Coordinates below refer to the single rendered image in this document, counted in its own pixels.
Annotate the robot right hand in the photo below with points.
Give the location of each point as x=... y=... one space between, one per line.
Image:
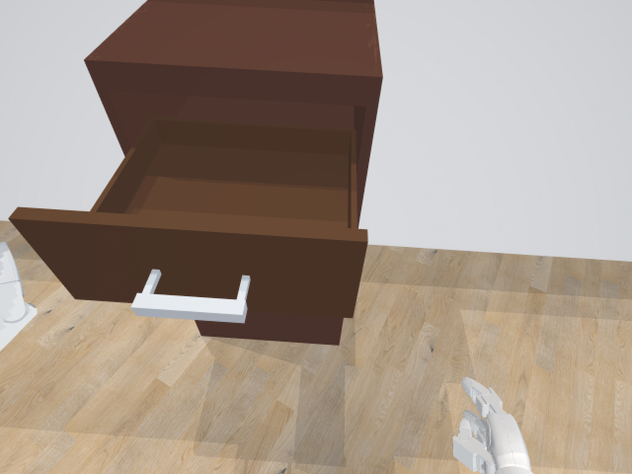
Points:
x=499 y=441

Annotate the robot left hand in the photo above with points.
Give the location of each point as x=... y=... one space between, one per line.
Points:
x=15 y=313

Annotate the handle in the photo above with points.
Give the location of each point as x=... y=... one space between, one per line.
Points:
x=188 y=307

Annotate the drawer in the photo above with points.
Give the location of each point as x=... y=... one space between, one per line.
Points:
x=207 y=202

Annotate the cabinet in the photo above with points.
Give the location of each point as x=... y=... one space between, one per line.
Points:
x=290 y=62

